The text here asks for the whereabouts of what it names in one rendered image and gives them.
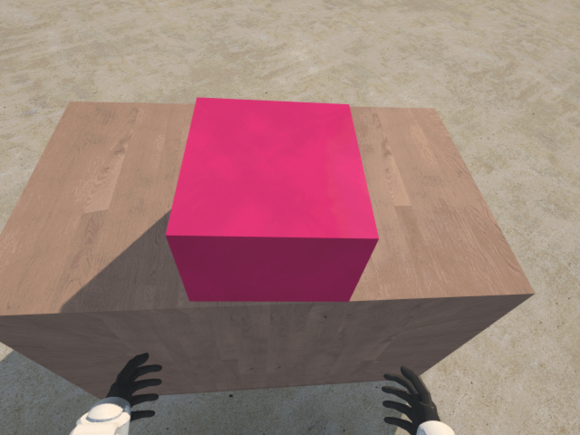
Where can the pedestal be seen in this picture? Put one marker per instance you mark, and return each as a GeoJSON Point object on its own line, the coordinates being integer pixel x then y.
{"type": "Point", "coordinates": [88, 280]}

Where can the carton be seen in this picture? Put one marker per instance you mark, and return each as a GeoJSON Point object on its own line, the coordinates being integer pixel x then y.
{"type": "Point", "coordinates": [271, 204]}

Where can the left robot hand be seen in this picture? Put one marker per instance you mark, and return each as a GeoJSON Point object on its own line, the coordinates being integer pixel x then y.
{"type": "Point", "coordinates": [126, 385]}

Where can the right robot hand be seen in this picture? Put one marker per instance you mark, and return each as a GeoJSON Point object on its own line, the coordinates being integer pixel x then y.
{"type": "Point", "coordinates": [421, 408]}

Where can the robot left forearm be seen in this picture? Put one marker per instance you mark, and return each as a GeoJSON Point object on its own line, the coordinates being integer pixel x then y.
{"type": "Point", "coordinates": [109, 416]}

